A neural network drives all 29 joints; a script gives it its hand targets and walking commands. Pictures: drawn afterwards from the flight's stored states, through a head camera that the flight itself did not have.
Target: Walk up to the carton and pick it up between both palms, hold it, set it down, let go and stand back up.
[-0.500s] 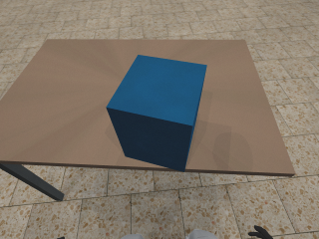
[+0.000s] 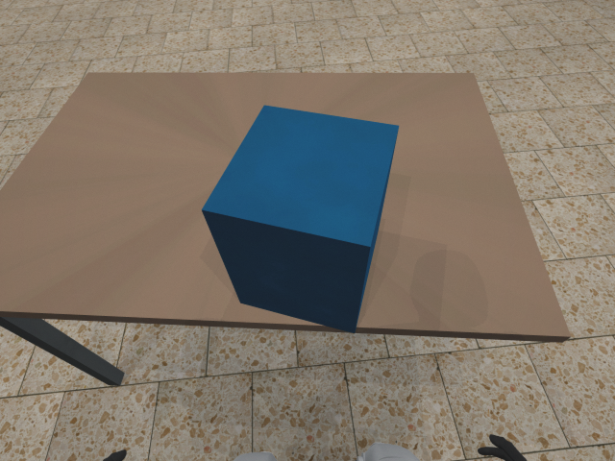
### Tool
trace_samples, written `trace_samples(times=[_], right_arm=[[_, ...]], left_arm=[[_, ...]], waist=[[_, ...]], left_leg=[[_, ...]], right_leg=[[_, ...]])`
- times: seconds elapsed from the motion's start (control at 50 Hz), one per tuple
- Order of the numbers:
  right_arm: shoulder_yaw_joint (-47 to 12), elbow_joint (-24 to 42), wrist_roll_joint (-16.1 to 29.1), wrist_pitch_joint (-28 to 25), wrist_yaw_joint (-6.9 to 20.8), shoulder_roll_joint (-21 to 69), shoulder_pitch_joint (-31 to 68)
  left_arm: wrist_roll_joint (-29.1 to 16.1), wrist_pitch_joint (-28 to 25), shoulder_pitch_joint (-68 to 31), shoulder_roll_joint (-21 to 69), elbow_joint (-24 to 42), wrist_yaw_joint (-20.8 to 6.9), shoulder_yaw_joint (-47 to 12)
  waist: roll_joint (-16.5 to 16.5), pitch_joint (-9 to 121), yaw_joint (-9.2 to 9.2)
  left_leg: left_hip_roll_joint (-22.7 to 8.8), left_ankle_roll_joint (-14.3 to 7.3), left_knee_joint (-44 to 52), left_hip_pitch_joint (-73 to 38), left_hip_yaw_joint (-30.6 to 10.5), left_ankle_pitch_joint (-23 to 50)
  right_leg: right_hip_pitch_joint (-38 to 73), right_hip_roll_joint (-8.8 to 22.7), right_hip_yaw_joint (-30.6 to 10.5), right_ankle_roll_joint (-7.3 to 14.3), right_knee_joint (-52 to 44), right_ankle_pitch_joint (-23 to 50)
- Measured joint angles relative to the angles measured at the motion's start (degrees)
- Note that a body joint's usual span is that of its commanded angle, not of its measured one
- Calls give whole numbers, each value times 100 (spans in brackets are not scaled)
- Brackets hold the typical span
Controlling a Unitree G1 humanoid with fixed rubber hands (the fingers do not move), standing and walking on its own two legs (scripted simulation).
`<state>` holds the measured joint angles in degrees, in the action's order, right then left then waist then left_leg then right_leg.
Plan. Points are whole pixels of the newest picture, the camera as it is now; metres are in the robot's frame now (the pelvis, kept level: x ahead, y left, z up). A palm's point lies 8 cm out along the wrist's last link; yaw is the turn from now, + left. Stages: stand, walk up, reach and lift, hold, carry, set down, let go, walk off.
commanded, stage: walk up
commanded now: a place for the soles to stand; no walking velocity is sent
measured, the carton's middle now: (311, 223) +0.44 +0.00 +0.01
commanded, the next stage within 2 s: reach and lift in 0.18 s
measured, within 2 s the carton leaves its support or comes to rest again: neither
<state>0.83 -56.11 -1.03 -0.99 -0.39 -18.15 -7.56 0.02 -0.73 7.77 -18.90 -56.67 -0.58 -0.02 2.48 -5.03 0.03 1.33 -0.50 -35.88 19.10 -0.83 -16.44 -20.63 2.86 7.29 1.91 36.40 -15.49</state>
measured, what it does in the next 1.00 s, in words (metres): stands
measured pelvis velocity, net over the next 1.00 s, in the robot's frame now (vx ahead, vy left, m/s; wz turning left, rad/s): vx -0.01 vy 0.02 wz -0.02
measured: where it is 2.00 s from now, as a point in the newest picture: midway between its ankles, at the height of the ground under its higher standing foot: outside the picture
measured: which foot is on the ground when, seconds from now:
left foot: down 0.00-1.00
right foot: down 0.00-1.00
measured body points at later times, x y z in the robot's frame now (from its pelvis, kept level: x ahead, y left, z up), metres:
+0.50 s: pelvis -0.01 +0.00 -0.02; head +0.02 +0.00 +0.42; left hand +0.17 +0.26 -0.12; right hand +0.15 -0.29 -0.13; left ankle +0.03 +0.12 -0.72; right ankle +0.04 -0.10 -0.72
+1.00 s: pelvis -0.01 +0.02 +0.01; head +0.03 +0.03 +0.45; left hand +0.19 +0.27 -0.08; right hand +0.13 -0.24 -0.08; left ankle +0.03 +0.12 -0.72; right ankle +0.04 -0.10 -0.72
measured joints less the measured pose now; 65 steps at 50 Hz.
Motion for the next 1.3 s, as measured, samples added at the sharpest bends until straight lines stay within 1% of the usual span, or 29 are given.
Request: trace_samples(times=[0.18,0.2,0.26,0.3,0.34,0.4,0.46,0.56,0.74,0.82,0.9,0.98,1.1,1.2,1.24,1.3], right_arm=[[2,0,0,-8,0,0,-3],[112,-8,-125,-98,56,16,17],[548,-16,-428,-358,295,22,258],[730,-16,-470,-372,335,26,470],[749,7,-472,-376,357,27,624],[628,171,-421,-388,352,28,690],[446,361,-329,-388,293,29,595],[310,778,-206,-409,155,44,162],[196,1739,-47,-418,18,151,-661],[165,2119,22,-417,-54,327,-833],[185,2263,29,-423,-70,479,-822],[249,2288,84,-517,-67,545,-791],[327,2389,149,-808,-91,583,-818],[197,2718,287,-972,-238,743,-939],[124,2805,303,-1035,-292,821,-988],[-11,2971,407,-1133,-435,924,-1090]], left_arm=[[0,16,-4,0,0,-1,0],[0,294,-17,-4,150,31,1],[0,1572,-131,-20,962,141,0],[-1,2184,-227,-5,1451,143,-2],[-1,2523,-246,39,1932,143,-2],[-1,2605,-276,126,2434,130,-1],[-1,2572,-278,153,2699,110,0],[0,2521,-256,153,2775,89,1],[0,2207,-206,125,2971,101,1],[0,2098,-140,125,3201,117,1],[0,1988,-80,125,3358,148,1],[0,1688,5,125,3398,163,0],[-5,1160,224,125,3480,163,0],[-69,708,329,125,3499,54,-1],[-182,545,354,125,3503,-1,-1],[-239,320,377,121,3545,-93,-1]], waist=[[0,4,0],[0,-1,0],[-12,-110,0],[-22,-224,-1],[-23,-227,-1],[-49,-227,0],[-125,-227,0],[-224,-225,1],[-261,-227,1],[-273,-227,0],[-275,-226,0],[-275,-225,0],[-275,-226,1],[-275,-226,1],[-275,-227,1],[-275,-227,1]], left_leg=[[0,0,-3,-7,0,6],[-4,6,-71,34,0,-21],[-41,11,-751,271,0,-354],[-86,33,-1180,278,-1,-615],[-152,53,-1439,280,-2,-781],[-221,68,-1533,272,0,-845],[-228,69,-1460,251,0,-801],[-228,69,-1191,153,1,-646],[-214,31,-568,-69,4,-285],[-206,1,-385,-80,5,-173],[-205,-22,-189,-114,6,-74],[-205,-48,-7,-184,6,-2],[-200,-49,307,-356,6,104],[-189,-48,536,-469,6,170],[-187,-43,610,-507,6,184],[-187,-36,686,-534,6,195]], right_leg=[[13,0,0,0,-9,15],[-25,0,1,0,51,-8],[-235,-5,-2,1,663,-307],[-228,-30,-6,8,1039,-515],[-213,-87,-6,21,1229,-632],[-187,-155,-7,32,1251,-645],[-165,-166,-8,32,1175,-598],[-54,-182,-7,32,881,-433],[238,-209,-5,-9,122,-5],[286,-215,-5,-27,-134,146],[360,-231,-5,-48,-413,297],[459,-245,-5,-78,-656,409],[650,-260,-4,-81,-1004,523],[744,-260,-4,-84,-1189,560],[772,-260,-4,-84,-1240,560],[788,-263,-4,-84,-1294,559]])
